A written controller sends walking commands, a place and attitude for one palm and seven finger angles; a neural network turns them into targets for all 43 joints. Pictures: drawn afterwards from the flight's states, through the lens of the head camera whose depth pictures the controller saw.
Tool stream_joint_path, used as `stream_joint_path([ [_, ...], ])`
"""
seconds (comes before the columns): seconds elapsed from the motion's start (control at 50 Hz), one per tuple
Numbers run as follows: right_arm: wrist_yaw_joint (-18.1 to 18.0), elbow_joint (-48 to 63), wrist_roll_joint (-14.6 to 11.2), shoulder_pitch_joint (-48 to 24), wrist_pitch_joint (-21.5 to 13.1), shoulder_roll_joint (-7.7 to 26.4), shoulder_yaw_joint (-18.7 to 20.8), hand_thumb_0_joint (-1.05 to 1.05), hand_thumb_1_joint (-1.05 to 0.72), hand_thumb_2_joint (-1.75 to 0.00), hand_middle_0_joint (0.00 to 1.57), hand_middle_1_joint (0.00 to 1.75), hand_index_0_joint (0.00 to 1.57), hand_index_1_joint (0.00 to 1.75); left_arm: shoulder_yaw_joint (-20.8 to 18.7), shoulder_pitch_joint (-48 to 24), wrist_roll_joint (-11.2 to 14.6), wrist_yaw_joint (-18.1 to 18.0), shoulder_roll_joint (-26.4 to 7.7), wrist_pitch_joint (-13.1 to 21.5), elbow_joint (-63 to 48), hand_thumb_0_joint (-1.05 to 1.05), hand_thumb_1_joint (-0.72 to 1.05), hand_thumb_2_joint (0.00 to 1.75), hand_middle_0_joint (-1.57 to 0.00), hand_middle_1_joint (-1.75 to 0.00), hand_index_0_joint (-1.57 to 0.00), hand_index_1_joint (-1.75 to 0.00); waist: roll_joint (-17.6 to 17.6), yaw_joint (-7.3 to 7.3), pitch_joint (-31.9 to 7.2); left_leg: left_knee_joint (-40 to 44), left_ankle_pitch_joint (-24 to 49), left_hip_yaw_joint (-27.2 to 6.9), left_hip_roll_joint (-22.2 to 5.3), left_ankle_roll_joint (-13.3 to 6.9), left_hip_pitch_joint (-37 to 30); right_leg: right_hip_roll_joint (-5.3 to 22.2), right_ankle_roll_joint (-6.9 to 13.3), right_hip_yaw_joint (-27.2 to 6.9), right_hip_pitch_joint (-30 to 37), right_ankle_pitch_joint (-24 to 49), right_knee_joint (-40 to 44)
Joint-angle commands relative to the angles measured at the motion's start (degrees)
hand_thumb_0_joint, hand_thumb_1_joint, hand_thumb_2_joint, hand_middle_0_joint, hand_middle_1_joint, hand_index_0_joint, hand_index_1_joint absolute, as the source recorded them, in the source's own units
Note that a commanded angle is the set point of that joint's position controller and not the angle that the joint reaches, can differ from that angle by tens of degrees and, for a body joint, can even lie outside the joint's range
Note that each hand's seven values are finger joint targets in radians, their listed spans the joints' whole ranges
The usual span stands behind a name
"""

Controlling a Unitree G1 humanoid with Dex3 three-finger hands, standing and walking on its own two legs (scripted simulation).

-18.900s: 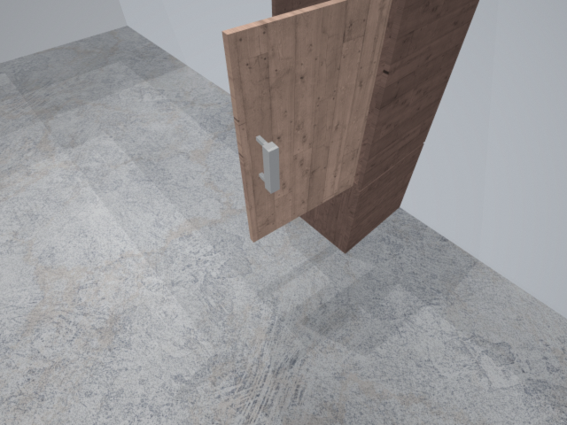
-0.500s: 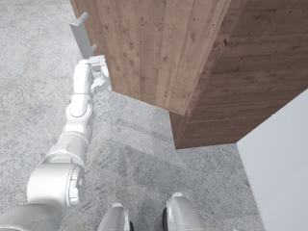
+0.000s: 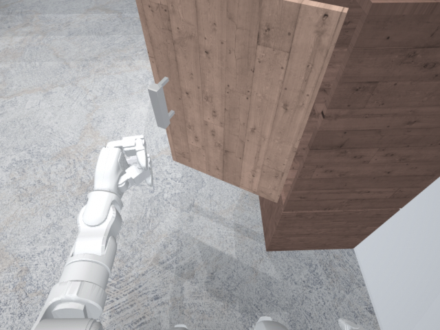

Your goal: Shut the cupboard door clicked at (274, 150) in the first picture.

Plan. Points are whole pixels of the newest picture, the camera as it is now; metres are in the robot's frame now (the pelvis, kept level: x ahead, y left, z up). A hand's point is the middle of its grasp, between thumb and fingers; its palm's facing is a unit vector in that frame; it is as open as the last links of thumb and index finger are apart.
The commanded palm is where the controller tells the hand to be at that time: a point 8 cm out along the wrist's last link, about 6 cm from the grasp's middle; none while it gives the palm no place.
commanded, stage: draw the hand back to the body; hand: left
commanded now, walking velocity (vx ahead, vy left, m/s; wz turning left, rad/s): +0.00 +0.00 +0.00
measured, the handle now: (164, 102) +0.65 +0.15 +0.00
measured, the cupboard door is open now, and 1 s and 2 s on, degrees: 62 62 62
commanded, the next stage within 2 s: step back with the hand held close in 1.16 s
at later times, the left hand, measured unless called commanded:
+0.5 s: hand (59, 202) +0.27 +0.22 +0.15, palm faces +0.31 -0.90 -0.30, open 4.0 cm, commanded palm +0.23 +0.26 +0.17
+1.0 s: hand out of the picture +0.20 +0.27 +0.20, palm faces +0.51 -0.76 -0.41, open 7.2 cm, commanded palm +0.15 +0.30 +0.22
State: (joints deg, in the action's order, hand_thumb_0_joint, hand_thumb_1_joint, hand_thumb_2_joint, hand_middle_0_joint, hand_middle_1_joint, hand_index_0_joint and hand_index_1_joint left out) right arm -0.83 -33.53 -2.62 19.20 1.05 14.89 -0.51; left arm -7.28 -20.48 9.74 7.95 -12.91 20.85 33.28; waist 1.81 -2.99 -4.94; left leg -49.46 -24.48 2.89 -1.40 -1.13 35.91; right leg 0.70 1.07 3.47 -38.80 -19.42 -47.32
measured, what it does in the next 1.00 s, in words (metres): stands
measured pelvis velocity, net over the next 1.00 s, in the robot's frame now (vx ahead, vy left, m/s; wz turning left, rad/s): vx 0.02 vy -0.01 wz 0.02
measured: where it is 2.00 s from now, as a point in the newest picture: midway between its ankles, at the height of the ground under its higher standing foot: outside the picture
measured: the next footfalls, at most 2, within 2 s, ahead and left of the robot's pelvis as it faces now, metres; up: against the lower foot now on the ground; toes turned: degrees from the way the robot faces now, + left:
none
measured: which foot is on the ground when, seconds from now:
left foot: down 0.00-1.00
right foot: down 0.00-1.00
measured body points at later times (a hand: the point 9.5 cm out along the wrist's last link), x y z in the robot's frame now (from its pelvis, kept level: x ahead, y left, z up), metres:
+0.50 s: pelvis +0.03 +0.00 +0.04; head +0.02 -0.03 +0.49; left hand +0.25 +0.27 +0.17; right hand +0.24 -0.20 -0.04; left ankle +0.00 +0.11 -0.70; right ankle +0.04 -0.11 -0.70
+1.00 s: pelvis +0.02 -0.01 +0.05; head +0.00 -0.04 +0.49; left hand +0.17 +0.31 +0.22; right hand +0.21 -0.23 -0.05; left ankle +0.00 +0.11 -0.70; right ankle +0.04 -0.11 -0.70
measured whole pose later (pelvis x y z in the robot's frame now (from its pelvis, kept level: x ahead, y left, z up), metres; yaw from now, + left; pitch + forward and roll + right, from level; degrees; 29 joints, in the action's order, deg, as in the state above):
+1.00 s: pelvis +0.02 -0.01 +0.05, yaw +1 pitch -5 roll +0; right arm -4.6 -37.7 -0.4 12.0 -5.6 14.0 -0.5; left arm -19.5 25.5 3.1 -6.8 -18.6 4.8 -19.4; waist 4.8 4.7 1.9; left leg -23.0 -14.8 2.2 -0.3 -0.6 2.9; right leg 0.5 1.0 4.3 -6.2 -11.6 -23.1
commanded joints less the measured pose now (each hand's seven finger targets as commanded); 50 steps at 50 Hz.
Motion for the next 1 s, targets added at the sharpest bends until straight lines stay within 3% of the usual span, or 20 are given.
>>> stream_joint_path([
  [0.0, -1.2, 8.4, -0.4, -3.4, -4.0, 7.0, 2.2, 0.0, -0.9, -0.9, 0.2, 0.3, 0.2, 0.3, -2.3, -10.7, 2.7, 2.4, -8.2, 1.2, -16.8, 0.0, 0.9, 0.9, -1.24, -1.44, -1.24, -1.44, -0.9, 1.23, -14.9, 12.1, 9.0, -2.8, 1.2, 0.0, -7.9, -1.0, 0.4, -1.0, 17.0, 9.4, 7.9],
  [0.06, -1.5, 9.9, -0.7, -5.9, -4.8, 6.8, 1.9, 0.0, -0.9, -0.9, 0.2, 0.3, 0.2, 0.3, -3.7, -6.1, 4.0, 3.8, -9.5, -1.1, -22.7, 0.0, 0.9, 0.9, -1.16, -1.35, -1.16, -1.35, -1.6, 2.3, -13.8, 13.4, 11.0, -2.4, 1.3, -0.2, -9.4, -0.8, 0.2, -1.2, 20.3, 11.9, 9.1],
  [0.08, -2.9, 10.1, -0.4, -7.9, -3.2, 5.5, 2.5, 0.0, -0.9, -0.9, 0.2, 0.3, 0.2, 0.3, -2.2, -4.0, -1.9, -2.0, -12.9, -3.3, -27.5, 0.0, 0.9, 0.9, -1.13, -1.32, -1.13, -1.32, -1.6, 3.59, -15.9, 16.0, 13.2, -2.1, 1.6, -0.4, -13.1, 0.7, 0.7, -3.6, 24.3, 11.3, 12.2],
  [0.1, -3.6, 11.0, -0.2, -9.4, -2.9, 4.3, 1.9, 0.0, -0.9, -0.9, 0.2, 0.3, 0.2, 0.3, -0.1, -2.0, -2.7, -4.9, -9.5, -5.3, -30.5, 0.0, 0.9, 0.9, -1.11, -1.29, -1.11, -1.29, -1.7, 2.94, -12.1, 17.5, 13.1, -1.9, 1.4, -0.4, -13.9, 0.8, 0.3, -3.4, 24.1, 11.0, 14.1],
  [0.16, -4.9, 10.0, 0.1, -10.9, -2.3, 4.4, 1.4, 0.0, -0.9, -0.9, 0.2, 0.3, 0.2, 0.3, -1.5, 3.8, -4.5, -10.0, -10.9, -9.4, -35.6, 0.0, 0.9, 0.9, -1.02, -1.2, -1.02, -1.2, -2.3, 3.3, -9.0, 20.6, 14.5, -1.7, 0.7, -0.5, -17.6, 1.0, 0.2, -2.9, 27.8, 12.3, 17.3],
  [0.18, -5.3, 9.8, 0.2, -11.4, -2.4, 4.5, 1.2, 0.0, -0.9, -0.9, 0.2, 0.3, 0.2, 0.3, -1.5, 5.3, -4.7, -10.8, -11.4, -10.3, -37.7, 0.0, 0.9, 0.9, -1.0, -1.17, -1.0, -1.17, -2.9, 3.41, -8.3, 21.6, 16.0, -1.9, 0.7, -0.7, -19.0, 0.9, 0.2, -2.8, 29.1, 13.6, 18.4],
  [0.22, -5.6, 9.3, 0.5, -12.3, -2.9, 3.9, 0.6, 0.0, -0.9, -0.9, 0.2, 0.3, 0.2, 0.3, -0.6, 6.4, -5.4, -12.0, -10.2, -11.5, -41.0, 0.0, 0.9, 0.9, -0.94, -1.11, -0.94, -1.11, 0.1, 3.35, -6.9, 23.8, 17.8, -1.9, 0.6, -0.5, -22.5, 0.8, 0.3, -2.2, 30.3, 14.8, 20.0],
  [0.26, -5.8, 8.9, 0.9, -12.7, -3.5, 3.9, 0.3, 0.0, -0.9, -0.9, 0.2, 0.3, 0.2, 0.3, -1.1, 8.4, -5.8, -12.9, -10.5, -12.7, -43.3, 0.0, 0.9, 0.9, -0.89, -1.05, -0.89, -1.05, 0.7, 3.58, -5.8, 25.5, 19.2, -1.8, 0.5, -0.4, -25.3, 0.6, 0.2, -1.9, 31.5, 15.9, 21.8],
  [0.28, -5.8, 8.5, 1.1, -12.8, -3.7, 4.0, 0.2, 0.0, -0.9, -0.9, 0.2, 0.3, 0.2, 0.3, -1.6, 9.7, -6.0, -13.2, -11.3, -13.2, -44.2, 0.0, 0.9, 0.9, -0.86, -1.02, -0.86, -1.02, -1.1, 3.65, -4.7, 26.4, 20.0, -2.0, 0.5, -0.5, -25.6, 0.5, 0.2, -1.7, 32.6, 16.4, 22.9],
  [0.32, -5.6, 8.4, 1.3, -13.5, -4.2, 3.7, -0.1, 0.0, -0.9, -0.9, 0.2, 0.3, 0.2, 0.3, -1.5, 12.1, -6.2, -13.4, -10.3, -13.8, -46.6, 0.0, 0.9, 0.9, -0.81, -0.96, -0.81, -0.96, 0.4, 3.96, -3.7, 27.8, 21.3, -1.8, 0.5, -0.3, -27.7, 0.5, 0.2, -1.4, 33.6, 17.1, 23.9],
  [0.36, -5.3, 8.4, 1.6, -13.8, -4.8, 3.6, -0.3, 0.0, -0.9, -0.9, 0.2, 0.3, 0.2, 0.3, -2.5, 15.5, -6.4, -13.7, -10.7, -14.3, -49.6, 0.0, 0.9, 0.9, -0.75, -0.9, -0.75, -0.9, 2.2, 4.39, -3.6, 28.7, 24.2, -2.0, 0.5, 0.0, -29.5, 0.4, 0.3, -1.2, 35.2, 19.0, 24.5],
  [0.56, -3.9, 8.2, 2.5, -14.8, -6.1, 3.1, 0.2, 0.0, -0.9, -0.9, 0.2, 0.3, 0.2, 0.3, -11.8, 31.5, -6.3, -14.3, -15.2, -15.0, -60.7, 0.0, 0.9, 0.9, -0.47, -0.6, -0.47, -0.6, 1.1, 6.16, -1.6, 29.6, 30.1, -2.0, 0.1, 0.5, -30.6, 0.4, -0.1, -1.0, 38.9, 22.7, 25.9],
  [0.6, -3.8, 8.3, 2.5, -15.0, -6.5, 3.2, 0.3, 0.0, -0.9, -0.9, 0.2, 0.3, 0.2, 0.3, -13.9, 33.5, -6.3, -14.5, -16.7, -14.5, -63.4, 0.0, 0.9, 0.9, -0.42, -0.54, -0.42, -0.54, 1.5, 6.52, -2.0, 29.6, 29.7, -1.9, 0.4, 0.4, -30.5, 0.6, -0.2, -1.2, 39.4, 22.5, 26.2],
  [0.72, -3.8, 7.1, 2.4, -15.3, -8.1, 3.1, 1.0, 0.0, -0.9, -0.9, 0.2, 0.3, 0.2, 0.3, -18.7, 40.4, -5.9, -15.1, -18.3, -13.5, -66.1, 0.0, 0.9, 0.9, -0.25, -0.36, -0.25, -0.36, 0.8, 6.87, 2.2, 30.2, 24.7, -1.9, 0.1, 0.2, -28.9, 0.6, -0.5, -1.2, 37.1, 17.3, 27.3],
  [0.76, -4.0, 7.0, 2.4, -15.1, -8.9, 3.1, 1.4, 0.0, -0.9, -0.9, 0.2, 0.3, 0.2, 0.3, -21.4, 42.2, -5.9, -15.5, -20.0, -12.7, -68.2, 0.0, 0.9, 0.9, -0.2, -0.3, -0.2, -0.3, 1.9, 7.22, 1.1, 29.9, 23.7, -1.6, 0.2, 0.0, -29.3, 0.6, -0.5, -1.4, 37.2, 16.5, 27.3],
  [0.8, -4.0, 6.2, 2.3, -15.0, -9.2, 3.5, 1.2, 0.0, -0.9, -0.9, 0.2, 0.3, 0.2, 0.3, -17.8, 42.1, -6.0, -15.0, -16.4, -13.0, -64.2, 0.0, 0.9, 0.9, -0.2, -0.3, -0.2, -0.3, -0.4, 6.29, 6.2, 30.7, 19.8, -1.4, 0.0, -0.2, -28.0, 0.7, -0.7, -1.5, 34.0, 12.4, 28.7],
  [0.82, -4.0, 5.9, 2.2, -14.9, -9.3, 3.7, 1.5, 0.0, -0.9, -0.9, 0.2, 0.3, 0.2, 0.3, -16.9, 40.9, -6.1, -15.1, -15.7, -12.8, -64.1, 0.0, 0.9, 0.9, -0.2, -0.3, -0.2, -0.3, -0.5, 5.88, 6.8, 31.0, 18.2, -1.6, -0.1, -0.2, -28.0, 0.7, -0.7, -1.5, 33.4, 10.4, 29.0],
  [0.86, -4.3, 5.7, 2.2, -14.8, -9.7, 4.0, 1.7, 0.0, -0.9, -0.9, 0.2, 0.3, 0.2, 0.3, -16.7, 39.0, -6.4, -15.3, -16.0, -12.5, -63.9, 0.0, 0.9, 0.9, -0.2, -0.3, -0.2, -0.3, 0.5, 5.84, 6.4, 31.0, 16.7, -1.5, 0.2, -0.5, -28.6, 0.7, -0.7, -1.6, 32.8, 8.7, 29.2],
  [0.92, -4.6, 5.5, 2.5, -14.9, -10.4, 4.0, 1.9, 0.0, -0.9, -0.9, 0.2, 0.3, 0.2, 0.3, -18.1, 39.3, -6.5, -15.6, -17.4, -11.9, -64.5, 0.0, 0.9, 0.9, -0.2, -0.3, -0.2, -0.3, -0.8, 6.5, 3.8, 30.9, 16.9, -1.4, 0.4, -0.8, -29.3, 0.9, -0.6, -1.8, 34.3, 8.6, 29.1],
  [0.98, -4.7, 5.4, 2.6, -15.4, -11.0, 3.9, 1.7, 0.0, -0.9, -0.9, 0.2, 0.3, 0.2, 0.3, -19.7, 39.7, -6.5, -15.9, -19.3, -11.5, -65.5, 0.0, 0.9, 0.9, -0.2, -0.3, -0.2, -0.3, 1.5, 7.08, 3.6, 31.1, 16.2, -1.6, 0.6, -0.6, -28.5, 1.1, -0.5, -2.2, 35.3, 8.0, 29.3],
])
